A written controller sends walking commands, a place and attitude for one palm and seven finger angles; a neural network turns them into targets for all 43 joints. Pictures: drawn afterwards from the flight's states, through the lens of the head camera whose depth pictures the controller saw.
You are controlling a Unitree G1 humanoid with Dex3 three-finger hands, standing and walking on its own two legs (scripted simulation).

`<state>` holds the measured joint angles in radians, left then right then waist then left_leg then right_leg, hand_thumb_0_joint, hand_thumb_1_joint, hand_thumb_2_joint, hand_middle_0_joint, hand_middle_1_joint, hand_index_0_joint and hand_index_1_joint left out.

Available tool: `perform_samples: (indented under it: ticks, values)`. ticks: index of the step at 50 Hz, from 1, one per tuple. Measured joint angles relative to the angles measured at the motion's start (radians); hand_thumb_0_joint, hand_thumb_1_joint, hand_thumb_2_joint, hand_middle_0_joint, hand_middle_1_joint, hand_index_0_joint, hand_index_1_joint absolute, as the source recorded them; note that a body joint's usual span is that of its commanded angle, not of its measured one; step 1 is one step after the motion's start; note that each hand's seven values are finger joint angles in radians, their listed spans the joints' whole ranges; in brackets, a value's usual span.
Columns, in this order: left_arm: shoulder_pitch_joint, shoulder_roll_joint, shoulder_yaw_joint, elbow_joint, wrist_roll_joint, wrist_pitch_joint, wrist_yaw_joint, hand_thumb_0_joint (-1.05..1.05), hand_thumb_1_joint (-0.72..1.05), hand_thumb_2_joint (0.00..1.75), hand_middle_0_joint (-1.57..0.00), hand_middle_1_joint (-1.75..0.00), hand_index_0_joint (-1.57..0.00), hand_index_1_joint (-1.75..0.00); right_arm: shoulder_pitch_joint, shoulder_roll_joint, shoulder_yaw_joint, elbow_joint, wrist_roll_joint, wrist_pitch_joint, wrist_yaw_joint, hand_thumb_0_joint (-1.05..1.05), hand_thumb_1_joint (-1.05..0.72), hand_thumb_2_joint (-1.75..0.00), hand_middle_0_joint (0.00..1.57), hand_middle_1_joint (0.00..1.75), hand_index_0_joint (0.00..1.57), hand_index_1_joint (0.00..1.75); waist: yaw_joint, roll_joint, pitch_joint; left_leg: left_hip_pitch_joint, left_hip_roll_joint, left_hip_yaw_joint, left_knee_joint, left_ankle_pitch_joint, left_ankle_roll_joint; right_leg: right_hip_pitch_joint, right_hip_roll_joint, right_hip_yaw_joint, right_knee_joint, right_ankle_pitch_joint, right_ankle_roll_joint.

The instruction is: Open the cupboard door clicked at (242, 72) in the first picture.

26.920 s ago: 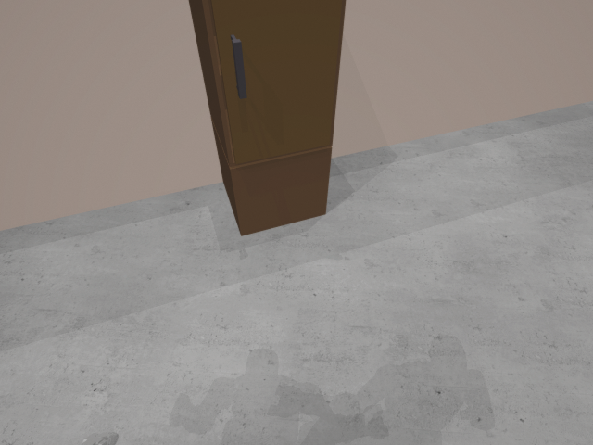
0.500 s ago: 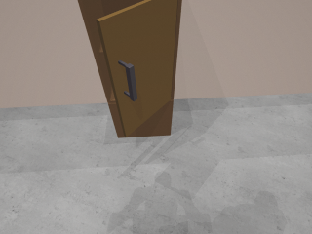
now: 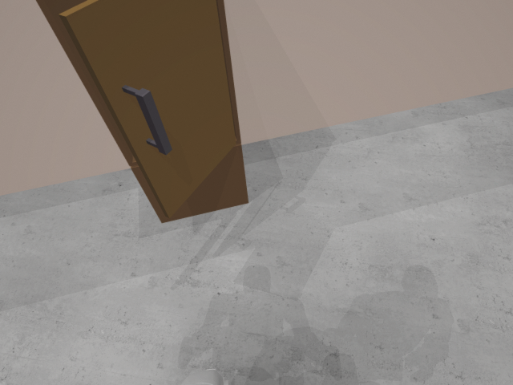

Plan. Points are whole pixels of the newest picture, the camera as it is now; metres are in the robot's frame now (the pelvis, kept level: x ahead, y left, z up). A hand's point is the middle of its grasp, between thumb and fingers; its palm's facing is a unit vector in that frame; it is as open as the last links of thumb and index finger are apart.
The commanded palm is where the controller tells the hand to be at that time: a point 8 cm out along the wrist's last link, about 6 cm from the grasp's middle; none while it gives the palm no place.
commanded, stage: walk to a spot facing it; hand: left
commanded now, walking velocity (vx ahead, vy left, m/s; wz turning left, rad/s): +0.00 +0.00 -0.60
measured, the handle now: (147, 121) +0.61 +0.29 +0.03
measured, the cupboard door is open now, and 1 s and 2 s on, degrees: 45 45 45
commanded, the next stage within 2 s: none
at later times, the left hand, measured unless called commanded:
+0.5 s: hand out of the picture +0.10 +0.23 -0.16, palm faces -0.18 -0.95 -0.26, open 7.4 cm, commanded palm none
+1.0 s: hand (208, 348) +0.20 +0.12 -0.15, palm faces -0.57 -0.80 -0.20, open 7.4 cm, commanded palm none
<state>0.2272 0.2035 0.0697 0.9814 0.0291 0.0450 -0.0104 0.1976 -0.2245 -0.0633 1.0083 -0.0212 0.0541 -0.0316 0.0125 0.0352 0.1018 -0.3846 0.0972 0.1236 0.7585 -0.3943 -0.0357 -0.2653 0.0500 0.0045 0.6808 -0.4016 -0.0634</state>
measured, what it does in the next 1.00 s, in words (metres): steps on the spot, turning right: left foot, then right foot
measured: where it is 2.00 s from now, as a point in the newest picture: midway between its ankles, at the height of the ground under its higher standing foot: outside the picture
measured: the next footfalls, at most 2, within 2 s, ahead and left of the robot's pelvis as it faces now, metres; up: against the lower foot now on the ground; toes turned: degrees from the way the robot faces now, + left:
left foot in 0.42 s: +0.07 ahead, +0.17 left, +0.00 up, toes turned -16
right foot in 0.66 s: -0.01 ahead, -0.12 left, +0.00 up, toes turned -24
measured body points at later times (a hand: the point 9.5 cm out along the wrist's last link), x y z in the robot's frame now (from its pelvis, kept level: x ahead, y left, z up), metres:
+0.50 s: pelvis +0.00 +0.03 +0.01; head +0.05 +0.02 +0.45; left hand +0.11 +0.28 -0.14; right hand +0.07 -0.24 -0.12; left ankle +0.04 +0.18 -0.72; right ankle -0.06 -0.08 -0.68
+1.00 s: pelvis +0.00 +0.00 +0.01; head +0.04 -0.01 +0.46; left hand +0.23 +0.16 -0.13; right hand -0.13 -0.24 -0.12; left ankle +0.07 +0.11 -0.72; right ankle -0.06 -0.10 -0.67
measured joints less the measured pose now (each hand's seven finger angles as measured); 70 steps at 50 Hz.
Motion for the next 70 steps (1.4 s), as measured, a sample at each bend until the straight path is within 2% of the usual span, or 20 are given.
perform_samples:
  ticks: [3, 7, 16, 20, 22, 25, 27, 32, 33, 36, 39, 44, 46, 48, 52, 58, 61, 62, 65, 70]
  values:
    - [0.014, -0.01, 0.001, -0.008, -0.001, -0.01, 0.018, 0.01, 0.91, 0.89, -0.2, -0.3, -0.2, -0.3, -0.018, -0.004, -0.008, 0.002, 0.004, 0.018, 0.0, 0.01, -0.91, -0.9, 0.2, 0.3, 0.2, 0.3, 0.007, -0.001, 0.004, -0.079, -0.046, -0.081, 0.25, -0.058, -0.008, 0.02, 0.009, 0.022, -0.057, 0.031, -0.019]
    - [0.04, -0.014, 0.001, -0.005, -0.005, -0.014, 0.03, 0.01, 0.91, 0.89, -0.21, -0.3, -0.2, -0.3, -0.057, 0.003, -0.01, -0.028, 0.009, 0.012, -0.001, 0.01, -0.91, -0.9, 0.2, 0.3, 0.2, 0.29, 0.01, -0.018, 0.002, -0.104, -0.064, -0.108, 0.327, -0.029, -0.026, 0.044, 0.02, 0.079, -0.146, 0.094, -0.022]
    - [0.056, -0.003, 0.011, -0.019, 0.002, -0.01, 0.026, 0.01, 0.9, 0.89, -0.21, -0.3, -0.2, -0.3, -0.141, 0.026, -0.002, -0.096, 0.02, -0.005, -0.002, 0.01, -0.91, -0.9, 0.2, 0.3, 0.2, 0.29, 0.04, -0.05, -0.016, -0.036, -0.084, -0.149, 0.128, -0.038, -0.024, 0.035, 0.047, 0.191, -0.204, 0.15, -0.005]
    - [0.052, 0.012, 0.019, -0.026, -0.001, 0.0, 0.024, 0.01, 0.9, 0.89, -0.21, -0.3, -0.2, -0.3, -0.149, 0.03, 0.01, -0.124, 0.026, -0.029, -0.004, 0.01, -0.91, -0.9, 0.2, 0.3, 0.2, 0.29, 0.041, -0.061, -0.034, 0.062, -0.09, -0.155, -0.136, 0.057, -0.009, 0.0, 0.068, 0.23, -0.161, 0.136, 0.017]
    - [0.05, 0.017, 0.019, -0.037, -0.008, 0.006, 0.016, 0.01, 0.9, 0.89, -0.21, -0.3, -0.2, -0.3, -0.132, 0.016, 0.015, -0.144, 0.014, -0.049, -0.008, 0.01, -0.91, -0.9, 0.2, 0.3, 0.2, 0.3, 0.034, -0.029, -0.054, 0.093, -0.049, -0.179, -0.233, 0.129, 0.025, -0.069, 0.085, 0.178, -0.035, 0.028, 0.043]
    - [0.005, 0.055, 0.032, -0.05, 0.003, 0.012, 0.0, 0.01, 0.91, 0.89, -0.2, -0.3, -0.2, -0.3, -0.104, 0.03, 0.031, -0.148, -0.008, -0.054, -0.008, 0.0, -0.91, -0.9, 0.2, 0.3, 0.2, 0.3, 0.039, -0.065, -0.033, 0.084, -0.041, -0.146, -0.188, 0.088, -0.008, -0.185, 0.028, 0.086, 0.274, -0.097, 0.088]
    - [-0.026, 0.067, 0.036, -0.063, 0.001, 0.014, -0.009, 0.01, 0.91, 0.89, -0.2, -0.3, -0.2, -0.3, -0.075, 0.03, 0.037, -0.146, -0.016, -0.052, -0.006, 0.0, -0.91, -0.9, 0.2, 0.3, 0.2, 0.3, 0.037, -0.06, -0.02, 0.094, -0.021, -0.139, -0.202, 0.091, -0.024, -0.221, -0.005, 0.036, 0.361, -0.109, 0.1]
    - [-0.06, 0.072, 0.025, -0.104, -0.005, -0.001, -0.031, 0.01, 0.91, 0.89, -0.2, -0.3, -0.2, -0.3, -0.014, 0.002, 0.028, -0.13, -0.017, -0.037, 0.002, 0.0, -0.9, -0.9, 0.2, 0.3, 0.2, 0.3, 0.015, -0.005, 0.003, 0.104, 0.049, -0.108, -0.161, 0.063, -0.055, -0.125, -0.042, -0.055, 0.071, 0.004, 0.086]
    - [-0.056, 0.082, 0.022, -0.115, -0.005, -0.009, -0.034, 0.01, 0.91, 0.89, -0.2, -0.3, -0.2, -0.3, 0.004, -0.004, 0.024, -0.132, -0.011, -0.031, 0.005, 0.01, -0.9, -0.9, 0.2, 0.3, 0.2, 0.3, 0.009, -0.016, -0.004, 0.087, 0.048, -0.091, -0.115, 0.042, -0.056, -0.088, -0.055, -0.047, -0.026, 0.108, 0.067]
    - [-0.074, 0.073, 0.014, -0.11, 0.0, -0.018, -0.015, 0.01, 0.91, 0.89, -0.2, -0.3, -0.2, -0.3, 0.002, -0.04, 0.007, -0.113, 0.004, -0.004, 0.004, 0.01, -0.91, -0.9, 0.2, 0.3, 0.2, 0.3, -0.003, -0.005, 0.014, -0.008, 0.024, -0.111, 0.162, -0.135, -0.037, -0.106, -0.04, -0.016, 0.007, 0.078, 0.039]
    - [-0.078, 0.057, 0.008, -0.104, 0.004, -0.007, 0.003, 0.01, 0.91, 0.89, -0.2, -0.3, -0.2, -0.3, -0.005, -0.056, -0.002, -0.098, 0.008, 0.005, 0.0, 0.01, -0.91, -0.9, 0.2, 0.3, 0.2, 0.3, -0.017, -0.016, 0.025, -0.062, -0.011, -0.101, 0.281, -0.138, -0.032, -0.093, -0.031, 0.018, -0.019, 0.091, 0.039]
    - [-0.06, 0.048, -0.001, -0.082, 0.005, 0.005, -0.004, 0.01, 0.91, 0.89, -0.2, -0.3, -0.2, -0.3, 0.027, -0.042, 0.002, -0.114, 0.004, -0.019, 0.017, 0.01, -0.91, -0.9, 0.19, 0.3, 0.2, 0.29, -0.027, -0.065, -0.012, 0.013, -0.05, -0.047, 0.021, -0.063, -0.022, -0.077, -0.022, 0.083, -0.067, 0.118, 0.035]
    - [-0.043, 0.037, -0.004, -0.08, 0.001, 0.012, -0.013, 0.01, 0.91, 0.89, -0.2, -0.3, -0.2, -0.3, 0.058, -0.047, 0.008, -0.126, -0.004, -0.045, 0.019, 0.01, -0.91, -0.9, 0.2, 0.3, 0.2, 0.29, -0.033, -0.048, -0.044, 0.07, -0.041, -0.047, -0.143, -0.041, 0.009, -0.111, 0.004, 0.09, -0.009, 0.016, 0.033]
    - [-0.045, 0.033, 0.0, -0.074, -0.001, 0.022, -0.027, 0.01, 0.91, 0.89, -0.2, -0.3, -0.2, -0.3, 0.083, -0.04, 0.016, -0.122, -0.016, -0.072, 0.012, 0.01, -0.91, -0.9, 0.2, 0.3, 0.2, 0.29, -0.042, -0.04, -0.05, 0.072, -0.017, -0.03, -0.148, 0.069, 0.03, -0.176, 0.004, 0.053, 0.16, -0.076, 0.042]
    - [-0.071, 0.037, 0.014, -0.075, 0.008, 0.013, -0.058, 0.01, 0.91, 0.89, -0.2, -0.3, -0.2, -0.3, 0.154, -0.01, 0.031, -0.083, -0.023, -0.09, 0.014, 0.0, -0.91, -0.9, 0.2, 0.3, 0.2, 0.29, -0.044, -0.049, -0.062, 0.144, 0.017, 0.016, -0.246, 0.097, 0.008, -0.285, -0.058, -0.019, 0.391, 0.025, 0.063]
    - [-0.112, 0.027, 0.006, -0.09, 0.004, -0.005, -0.071, 0.01, 0.91, 0.89, -0.2, -0.3, -0.2, -0.3, 0.223, 0.002, 0.034, -0.031, -0.026, -0.094, 0.023, 0.01, -0.91, -0.9, 0.2, 0.3, 0.2, 0.3, -0.056, -0.021, -0.054, 0.243, 0.079, 0.101, -0.327, 0.09, -0.044, -0.243, -0.112, -0.093, 0.125, 0.072, 0.065]
    - [-0.128, 0.039, -0.001, -0.095, 0.006, -0.028, -0.071, 0.01, 0.91, 0.89, -0.2, -0.3, -0.2, -0.3, 0.259, 0.006, 0.031, -0.021, -0.018, -0.086, 0.031, 0.01, -0.91, -0.9, 0.2, 0.3, 0.2, 0.3, -0.073, -0.022, -0.05, 0.228, 0.12, 0.125, -0.19, 0.006, -0.06, -0.134, -0.101, -0.111, -0.068, 0.067, 0.025]
    - [-0.132, 0.044, 0.001, -0.098, 0.003, -0.046, -0.064, 0.01, 0.91, 0.89, -0.2, -0.3, -0.2, -0.3, 0.257, 0.009, 0.032, -0.013, -0.009, -0.074, 0.035, 0.01, -0.91, -0.9, 0.2, 0.3, 0.2, 0.3, -0.066, -0.036, -0.046, 0.179, 0.115, 0.101, -0.049, -0.064, -0.05, -0.139, -0.104, -0.099, -0.07, 0.161, 0.017]
    - [-0.128, 0.018, -0.003, -0.084, -0.006, -0.065, -0.033, 0.01, 0.91, 0.89, -0.2, -0.3, -0.2, -0.3, 0.185, -0.006, 0.019, 0.011, -0.002, -0.039, 0.037, 0.01, -0.91, -0.9, 0.2, 0.3, 0.2, 0.3, -0.066, -0.008, -0.011, 0.008, 0.083, -0.034, 0.311, -0.114, -0.03, -0.121, -0.072, -0.093, -0.02, 0.122, 0.019]
    - [-0.057, -0.011, -0.009, -0.031, 0.003, -0.068, -0.013, 0.01, 0.91, 0.89, -0.2, -0.3, -0.2, -0.3, 0.061, 0.006, 0.007, -0.032, -0.006, -0.055, 0.041, 0.01, -0.91, -0.9, 0.2, 0.3, 0.2, 0.29, -0.056, -0.025, -0.02, -0.118, 0.044, -0.049, 0.227, 0.011, -0.027, -0.019, -0.04, -0.045, -0.157, 0.135, 0.026]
